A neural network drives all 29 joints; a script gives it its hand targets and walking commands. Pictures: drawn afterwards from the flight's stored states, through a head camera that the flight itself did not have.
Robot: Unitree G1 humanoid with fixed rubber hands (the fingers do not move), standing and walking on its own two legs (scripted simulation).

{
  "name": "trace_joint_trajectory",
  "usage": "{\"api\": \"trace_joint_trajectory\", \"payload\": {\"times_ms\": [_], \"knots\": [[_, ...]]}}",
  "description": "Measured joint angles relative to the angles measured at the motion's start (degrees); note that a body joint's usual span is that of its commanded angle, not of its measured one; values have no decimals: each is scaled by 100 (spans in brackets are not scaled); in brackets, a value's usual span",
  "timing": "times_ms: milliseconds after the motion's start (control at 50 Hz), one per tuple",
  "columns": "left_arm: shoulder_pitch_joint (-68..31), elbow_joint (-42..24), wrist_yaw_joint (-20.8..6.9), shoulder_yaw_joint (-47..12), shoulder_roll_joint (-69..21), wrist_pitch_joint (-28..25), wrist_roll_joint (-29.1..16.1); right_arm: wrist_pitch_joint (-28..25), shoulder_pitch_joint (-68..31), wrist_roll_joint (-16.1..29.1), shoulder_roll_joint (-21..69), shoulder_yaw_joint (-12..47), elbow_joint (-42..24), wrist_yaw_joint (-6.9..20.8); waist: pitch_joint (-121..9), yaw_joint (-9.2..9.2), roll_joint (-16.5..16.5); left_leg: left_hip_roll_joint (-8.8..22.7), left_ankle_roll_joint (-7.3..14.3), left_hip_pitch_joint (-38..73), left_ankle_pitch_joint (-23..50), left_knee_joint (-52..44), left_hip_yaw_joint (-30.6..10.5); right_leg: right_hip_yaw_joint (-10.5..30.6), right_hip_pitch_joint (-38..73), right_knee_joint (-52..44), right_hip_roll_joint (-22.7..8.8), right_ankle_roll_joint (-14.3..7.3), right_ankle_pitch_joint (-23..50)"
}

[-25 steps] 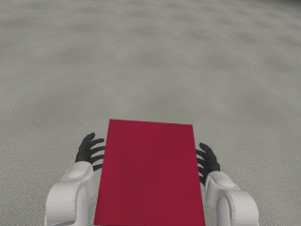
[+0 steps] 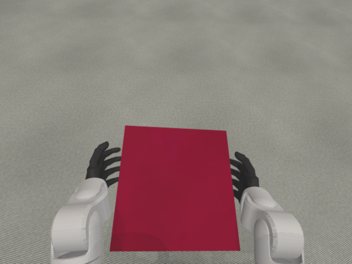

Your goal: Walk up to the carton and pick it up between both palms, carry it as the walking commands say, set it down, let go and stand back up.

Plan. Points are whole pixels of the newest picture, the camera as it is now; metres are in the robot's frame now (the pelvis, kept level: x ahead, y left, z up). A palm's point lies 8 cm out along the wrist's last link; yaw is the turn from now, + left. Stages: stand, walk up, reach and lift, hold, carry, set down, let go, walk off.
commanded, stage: carry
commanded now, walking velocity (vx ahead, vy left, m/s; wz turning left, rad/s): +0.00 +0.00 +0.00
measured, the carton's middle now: (170, 194) +0.28 +0.02 +0.00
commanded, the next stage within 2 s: none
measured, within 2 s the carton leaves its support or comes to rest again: neither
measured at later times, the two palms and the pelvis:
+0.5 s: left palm (121, 79) +0.55 +0.16 +0.10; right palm (227, 89) +0.54 -0.13 +0.09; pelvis +0.29 +0.00 -0.01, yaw +1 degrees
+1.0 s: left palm (149, 35) +0.84 +0.11 +0.07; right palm (226, 46) +0.83 -0.18 +0.05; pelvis +0.58 -0.04 -0.02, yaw +0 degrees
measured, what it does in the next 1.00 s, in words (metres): walks ahead: left foot, then right foot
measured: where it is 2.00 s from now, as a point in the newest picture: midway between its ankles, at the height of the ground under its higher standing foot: (184, 127)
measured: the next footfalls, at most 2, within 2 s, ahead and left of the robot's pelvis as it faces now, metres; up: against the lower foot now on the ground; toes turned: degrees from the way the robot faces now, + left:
left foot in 0.08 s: +0.12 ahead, +0.06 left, +0.00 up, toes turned +6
right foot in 0.44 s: +0.25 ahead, -0.07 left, +0.00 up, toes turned -8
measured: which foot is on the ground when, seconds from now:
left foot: up 0.00-0.06, down 0.08-0.46, up 0.48-0.64, down 0.66-0.94, up 0.96-1.00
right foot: down 0.00-0.08, up 0.10-0.42, down 0.44-0.72, up 0.74-0.92, down 0.94-1.00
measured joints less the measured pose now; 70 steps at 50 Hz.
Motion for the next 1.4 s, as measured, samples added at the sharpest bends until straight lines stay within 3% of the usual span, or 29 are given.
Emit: {"api": "trace_joint_trajectory", "payload": {"times_ms": [40, 80, 140, 300, 440, 460, 500, 540, 580, 640, 680, 740, 820, 860, 900, 940, 1000, 1100, 1240, 1300, 1360, 1400], "knots": [[65, 26, 0, -9, -2, 52, 0, 16, 89, 0, 4, 15, 35, 12, 23, -9, 1, 39, 0, -185, 115, -1620, -14, 34, 277, -19, -18, 86, -209], [103, 39, 0, -48, 7, 86, 0, 20, 198, 0, 15, 20, 12, 14, -64, -1, -13, 82, 93, -103, 882, -3120, 5, 55, 491, 10, -24, 253, -517], [109, 73, 6, -46, 9, 91, 0, 14, 206, -3, 16, 27, 59, 15, -213, -1, -110, -22, 528, 131, 789, -3379, 51, 63, 565, 100, -110, 296, -964], [-81, -151, -2, -38, 0, 40, 0, 7, 35, -23, 13, -3, -221, 10, -233, 1, 186, -13, 560, 1124, 458, -4122, 54, 64, 309, 1350, -102, 296, -1202], [27, -335, -26, -47, 0, 154, -1, 276, -17, -22, 13, 10, -422, -8, -563, 9, 177, -107, 477, 1894, -316, -3999, 63, 29, 214, 902, 47, 293, -577], [81, -295, -26, -59, 3, 182, -1, 333, 17, -22, 13, 13, -392, -11, -636, 16, 171, -98, 412, 1823, -309, -3626, 71, 33, 430, 769, 55, 256, -906], [77, -131, -21, -58, 5, 224, 0, 366, 63, -36, 9, 13, -262, -21, -701, 24, -48, -143, 124, 1191, -292, -1906, 85, 49, 776, 630, -62, 110, -1555], [143, 4, -10, -55, 7, 213, 0, 381, 73, -43, 7, 12, -109, -25, -714, 17, -282, -172, 62, 536, -744, -545, 71, 36, 1057, 628, -161, 40, -1948], [234, 79, 4, -55, 8, 210, 1, 395, 90, -42, 5, 18, 14, -18, -712, 10, -421, -168, 61, -43, -890, -224, 62, 27, 1333, 584, -170, 39, -2138], [271, 106, 14, -57, 7, 226, 1, 394, 123, -42, 5, 24, 64, -3, -614, 2, -497, -169, 62, -581, -591, -1268, 50, 18, 1804, 580, -145, 39, -2431], [329, 112, 13, -54, 15, 227, 1, 370, 182, -41, 14, 54, 104, 0, -653, 3, -518, -185, 162, -548, 695, -2170, 66, 35, 2083, 708, -128, 39, -2600], [409, 249, 20, -30, 18, 200, 0, 309, 233, -49, 15, 87, 309, 4, -801, -9, -595, -197, 390, -195, 75, -2168, 141, 206, 1717, 1957, -193, 72, -2210], [271, 188, 8, -28, 20, 153, 0, 234, 202, -66, 17, 88, 178, -7, -718, -2, -262, -48, 451, 141, -266, -2354, 150, 489, 540, 3421, -41, 88, -2677], [173, 186, -10, -10, 21, 104, 0, 157, 173, -73, 16, 88, 137, -20, -623, 2, -132, -38, 450, 342, -328, -2480, 155, 621, -12, 3281, -49, 88, -2773], [140, 181, -48, 10, 18, 28, 0, 131, 129, -74, 17, 89, 91, -47, -488, 10, -37, -44, 442, 584, -384, -2477, 165, 695, -299, 2383, -79, 90, -2480], [174, 180, -85, 11, 11, -34, -3, 140, 129, -69, 11, 93, 43, -67, -457, 10, -32, -55, 390, 675, -352, -2117, 164, 689, -248, 1327, -135, 85, -910], [291, 307, -121, 11, 10, -142, -11, 161, 141, -56, 9, 94, 127, -95, -486, 8, -106, -45, 372, 656, -295, -1464, 151, 671, 167, 1391, -119, 10, -1670], [167, 230, -123, 15, 13, -169, -11, 169, 32, -108, 7, 96, -3, -101, -507, 6, -419, -74, 372, 183, -299, -1365, 149, 669, 698, 1007, -118, -61, -1973], [197, 428, -125, 35, 14, -211, -11, 79, 85, -146, 9, 100, 227, -70, -736, 3, -583, -198, 332, -95, 198, -2463, 145, 666, 1511, 896, -69, -58, -2534], [203, 878, -116, 130, 16, -308, 13, -46, 37, -185, 7, 101, 766, -39, -897, -11, -490, -104, 297, 185, -177, -2485, 130, 651, 1186, 1988, -37, 242, -2072], [171, 899, -136, 148, 17, -419, 11, -118, -5, -196, 8, 102, 760, -42, -796, -16, -64, 121, 280, 429, -578, -2492, 137, 710, 168, 3896, 90, 309, -3129], [70, 982, -162, 159, 19, -615, 11, -345, -14, -232, 11, 103, 788, -43, -655, -12, 86, 145, 260, 602, -679, -2529, 146, 857, -490, 4055, 86, 309, -3563]]}}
